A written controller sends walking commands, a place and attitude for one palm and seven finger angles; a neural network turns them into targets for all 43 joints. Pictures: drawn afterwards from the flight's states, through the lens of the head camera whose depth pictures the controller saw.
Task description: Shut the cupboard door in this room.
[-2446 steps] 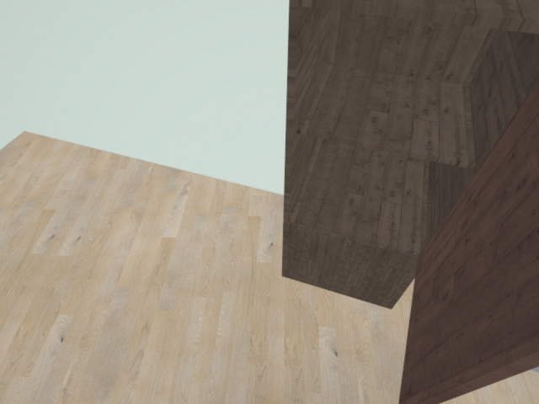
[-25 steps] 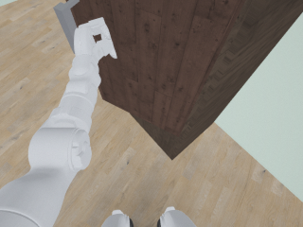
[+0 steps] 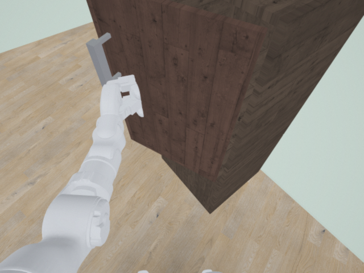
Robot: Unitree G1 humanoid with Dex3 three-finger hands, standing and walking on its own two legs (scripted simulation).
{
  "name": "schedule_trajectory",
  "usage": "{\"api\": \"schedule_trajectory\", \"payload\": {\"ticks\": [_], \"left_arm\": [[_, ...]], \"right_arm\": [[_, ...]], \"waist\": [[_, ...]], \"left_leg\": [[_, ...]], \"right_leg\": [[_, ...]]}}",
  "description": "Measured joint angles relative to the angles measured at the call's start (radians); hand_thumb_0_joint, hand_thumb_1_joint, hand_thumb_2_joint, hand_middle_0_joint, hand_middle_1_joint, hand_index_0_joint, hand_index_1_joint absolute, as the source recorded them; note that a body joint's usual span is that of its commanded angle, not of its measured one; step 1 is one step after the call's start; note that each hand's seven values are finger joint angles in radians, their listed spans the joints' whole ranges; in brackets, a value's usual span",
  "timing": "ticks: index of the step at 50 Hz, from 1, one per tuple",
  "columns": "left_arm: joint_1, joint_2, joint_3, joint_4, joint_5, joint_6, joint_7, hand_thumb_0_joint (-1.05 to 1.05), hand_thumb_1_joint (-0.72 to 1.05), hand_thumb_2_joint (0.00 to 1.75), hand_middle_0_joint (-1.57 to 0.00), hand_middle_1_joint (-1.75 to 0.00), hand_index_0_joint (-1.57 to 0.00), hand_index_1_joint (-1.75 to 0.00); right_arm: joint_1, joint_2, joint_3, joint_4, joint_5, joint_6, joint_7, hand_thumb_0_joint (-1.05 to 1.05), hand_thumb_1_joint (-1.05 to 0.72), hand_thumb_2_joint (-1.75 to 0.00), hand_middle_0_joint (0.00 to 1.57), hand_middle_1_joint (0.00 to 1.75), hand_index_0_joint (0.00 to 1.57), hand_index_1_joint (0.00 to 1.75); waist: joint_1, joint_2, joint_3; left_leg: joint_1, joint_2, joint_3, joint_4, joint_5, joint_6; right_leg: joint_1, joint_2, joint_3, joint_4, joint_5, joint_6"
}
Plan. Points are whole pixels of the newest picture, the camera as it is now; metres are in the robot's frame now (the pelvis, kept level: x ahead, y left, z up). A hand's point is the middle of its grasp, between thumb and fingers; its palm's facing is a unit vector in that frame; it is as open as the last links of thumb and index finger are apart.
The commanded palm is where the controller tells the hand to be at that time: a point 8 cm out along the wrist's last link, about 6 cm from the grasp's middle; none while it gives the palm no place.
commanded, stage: pull the fist back off the door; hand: left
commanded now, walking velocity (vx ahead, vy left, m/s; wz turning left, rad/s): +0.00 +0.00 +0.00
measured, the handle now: (107, 62) +0.61 +0.16 +0.11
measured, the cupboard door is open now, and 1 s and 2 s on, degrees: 21 21 21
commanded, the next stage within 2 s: draw the hand back to the body in 0.20 s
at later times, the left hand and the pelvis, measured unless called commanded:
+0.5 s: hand (120, 110) +0.43 +0.10 +0.12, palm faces +0.04 -1.00 +0.01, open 3.1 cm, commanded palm +0.38 +0.15 +0.13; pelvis +0.00 +0.01 +0.01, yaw -1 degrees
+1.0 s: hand (55, 167) +0.29 +0.19 +0.15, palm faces +0.10 -0.98 -0.18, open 3.1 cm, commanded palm +0.26 +0.24 +0.17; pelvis +0.00 +0.03 +0.03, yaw +1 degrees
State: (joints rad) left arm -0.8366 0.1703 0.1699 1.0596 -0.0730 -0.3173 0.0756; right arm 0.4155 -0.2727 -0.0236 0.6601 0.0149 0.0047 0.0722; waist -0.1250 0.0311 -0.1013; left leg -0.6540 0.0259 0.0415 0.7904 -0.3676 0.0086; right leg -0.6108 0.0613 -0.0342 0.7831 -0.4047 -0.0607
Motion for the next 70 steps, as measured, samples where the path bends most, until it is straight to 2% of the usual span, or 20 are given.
{"api": "schedule_trajectory", "payload": {"ticks": [3, 5, 8, 10, 14, 18, 22, 26, 28, 31, 34, 42, 45, 49, 58, 70], "left_arm": [[0.067, -0.030, -0.013, -0.059, -0.024, 0.011, 0.009, 0.01, 0.90, 0.90, -1.30, -1.50, -1.30, -1.50], [0.118, -0.047, -0.030, -0.134, -0.030, -0.006, 0.024, 0.01, 0.90, 0.90, -1.30, -1.50, -1.30, -1.50], [0.161, -0.062, -0.067, -0.221, -0.022, -0.050, 0.042, 0.02, 0.90, 0.90, -1.30, -1.51, -1.30, -1.50], [0.147, -0.064, -0.088, -0.220, -0.006, -0.059, 0.047, 0.02, 0.90, 0.90, -1.30, -1.51, -1.31, -1.50], [0.082, -0.051, -0.085, -0.137, 0.007, -0.002, 0.048, 0.01, 0.90, 0.90, -1.30, -1.50, -1.31, -1.50], [0.055, -0.047, -0.043, -0.081, -0.025, 0.057, 0.043, 0.01, 0.90, 0.90, -1.30, -1.50, -1.31, -1.50], [0.178, -0.051, -0.002, -0.227, -0.043, 0.025, 0.022, 0.01, 0.90, 0.89, -1.30, -1.50, -1.30, -1.50], [0.344, -0.036, -0.030, -0.404, -0.035, -0.001, -0.014, 0.01, 0.90, 0.90, -1.29, -1.50, -1.30, -1.50], [0.405, -0.023, -0.053, -0.466, -0.042, 0.030, -0.036, 0.01, 0.90, 0.90, -1.29, -1.50, -1.30, -1.50], [0.481, -0.012, -0.080, -0.556, -0.071, 0.107, -0.064, 0.01, 0.90, 0.90, -1.30, -1.50, -1.30, -1.50], [0.552, -0.012, -0.103, -0.663, -0.097, 0.165, -0.078, 0.01, 0.90, 0.90, -1.30, -1.50, -1.30, -1.50], [0.686, 0.013, -0.118, -0.904, -0.108, 0.230, -0.115, 0.01, 0.90, 0.90, -1.27, -1.48, -1.28, -1.47], [0.750, 0.042, -0.132, -0.972, -0.060, 0.243, -0.088, 0.01, 0.90, 0.90, -1.23, -1.43, -1.24, -1.42], [0.854, 0.066, -0.135, -1.062, -0.023, 0.249, -0.055, 0.01, 0.90, 0.90, -1.15, -1.34, -1.16, -1.34], [1.036, 0.118, -0.083, -1.259, 0.008, 0.264, 0.000, 0.01, 0.89, 0.89, -0.93, -1.10, -0.94, -1.09], [1.230, 0.166, 0.075, -1.374, 0.004, 0.246, 0.005, 0.01, 0.89, 0.89, -0.60, -0.74, -0.61, -0.73]], "right_arm": [[-0.028, -0.004, -0.005, -0.009, 0.006, -0.005, -0.014, 0.01, -0.91, -0.90, 0.20, 0.30, 0.20, 0.30], [-0.047, -0.003, -0.009, -0.015, 0.007, -0.018, -0.021, 0.01, -0.91, -0.90, 0.20, 0.30, 0.19, 0.30], [-0.074, 0.005, -0.010, -0.011, 0.007, -0.037, -0.027, 0.01, -0.91, -0.90, 0.20, 0.30, 0.19, 0.30], [-0.093, 0.012, -0.005, -0.001, 0.008, -0.041, -0.027, 0.01, -0.91, -0.90, 0.20, 0.30, 0.19, 0.30], [-0.120, 0.030, 0.015, 0.003, 0.016, -0.028, -0.025, 0.01, -0.91, -0.90, 0.20, 0.30, 0.19, 0.30], [-0.116, 0.044, 0.031, -0.012, 0.019, -0.026, -0.026, 0.01, -0.91, -0.90, 0.20, 0.30, 0.20, 0.30], [-0.083, 0.046, 0.032, -0.034, 0.015, -0.027, -0.025, 0.01, -0.91, -0.90, 0.20, 0.30, 0.20, 0.30], [-0.049, 0.039, 0.022, -0.039, 0.023, -0.022, -0.023, 0.01, -0.90, -0.90, 0.20, 0.30, 0.20, 0.30], [-0.048, 0.034, 0.021, -0.036, 0.033, -0.013, -0.028, 0.01, -0.90, -0.90, 0.20, 0.30, 0.20, 0.30], [-0.065, 0.026, 0.020, -0.036, 0.049, -0.006, -0.047, 0.01, -0.90, -0.90, 0.20, 0.30, 0.20, 0.30], [-0.097, 0.018, 0.021, -0.045, 0.058, -0.020, -0.071, 0.01, -0.90, -0.90, 0.20, 0.30, 0.20, 0.30], [-0.205, 0.019, 0.042, -0.089, 0.066, -0.058, -0.096, 0.01, -0.91, -0.90, 0.20, 0.30, 0.19, 0.30], [-0.241, 0.034, 0.052, -0.102, 0.054, -0.042, -0.107, 0.01, -0.91, -0.90, 0.20, 0.30, 0.19, 0.30], [-0.261, 0.053, 0.068, -0.114, 0.042, -0.017, -0.117, 0.01, -0.90, -0.90, 0.20, 0.30, 0.20, 0.30], [-0.236, 0.062, 0.085, -0.080, 0.021, -0.015, -0.129, 0.01, -0.90, -0.90, 0.20, 0.30, 0.20, 0.30], [-0.204, 0.052, 0.059, -0.049, 0.015, -0.011, -0.125, 0.01, -0.90, -0.90, 0.20, 0.30, 0.20, 0.30]], "waist": [[0.006, -0.003, 0.018], [0.010, -0.003, 0.025], [0.018, -0.002, 0.024], [0.021, -0.001, 0.020], [0.017, -0.001, 0.007], [0.013, 0.000, 0.006], [0.026, 0.001, 0.001], [0.054, 0.010, -0.010], [0.067, 0.013, -0.007], [0.080, 0.015, 0.007], [0.089, 0.017, 0.022], [0.114, 0.016, 0.025], [0.123, 0.016, 0.039], [0.138, 0.011, 0.066], [0.166, 0.031, 0.106], [0.159, 0.039, 0.097]], "left_leg": [[0.018, -0.002, -0.003, -0.012, 0.009, 0.001], [0.027, -0.003, -0.001, -0.015, 0.011, 0.002], [0.036, -0.006, 0.000, -0.009, 0.006, 0.003], [0.039, -0.009, -0.002, -0.002, 0.002, 0.004], [0.048, -0.014, -0.002, -0.005, 0.003, 0.007], [0.058, -0.014, 0.005, -0.024, 0.011, 0.009], [0.087, -0.012, 0.027, -0.046, 0.012, 0.012], [0.131, -0.013, 0.035, -0.058, 0.003, 0.016], [0.155, -0.014, 0.030, -0.064, 0.001, 0.017], [0.193, -0.015, 0.020, -0.079, 0.006, 0.019], [0.226, -0.019, 0.011, -0.096, 0.014, 0.022], [0.300, -0.034, 0.006, -0.139, 0.034, 0.030], [0.345, -0.038, 0.006, -0.180, 0.052, 0.032], [0.396, -0.040, 0.004, -0.237, 0.079, 0.032], [0.478, -0.051, 0.001, -0.319, 0.109, 0.041], [0.512, -0.053, 0.012, -0.348, 0.107, 0.045]], "right_leg": [[0.020, -0.001, -0.002, -0.015, 0.009, 0.000], [0.028, -0.002, -0.001, -0.016, 0.011, 0.000], [0.036, -0.006, 0.000, -0.007, 0.005, 0.001], [0.041, -0.009, -0.002, 0.001, -0.001, 0.004], [0.048, -0.013, -0.002, 0.001, -0.003, 0.008], [0.056, -0.013, 0.005, -0.017, 0.008, 0.010], [0.072, -0.011, 0.028, -0.029, 0.012, 0.012], [0.114, -0.011, 0.038, -0.041, 0.006, 0.017], [0.143, -0.012, 0.034, -0.054, 0.006, 0.020], [0.191, -0.013, 0.024, -0.083, 0.014, 0.022], [0.233, -0.015, 0.015, -0.112, 0.026, 0.024], [0.310, -0.029, 0.011, -0.153, 0.041, 0.031], [0.355, -0.031, 0.012, -0.194, 0.058, 0.034], [0.409, -0.031, 0.012, -0.258, 0.090, 0.035], [0.499, -0.040, 0.011, -0.354, 0.126, 0.044], [0.532, -0.042, 0.023, -0.388, 0.130, 0.050]]}}
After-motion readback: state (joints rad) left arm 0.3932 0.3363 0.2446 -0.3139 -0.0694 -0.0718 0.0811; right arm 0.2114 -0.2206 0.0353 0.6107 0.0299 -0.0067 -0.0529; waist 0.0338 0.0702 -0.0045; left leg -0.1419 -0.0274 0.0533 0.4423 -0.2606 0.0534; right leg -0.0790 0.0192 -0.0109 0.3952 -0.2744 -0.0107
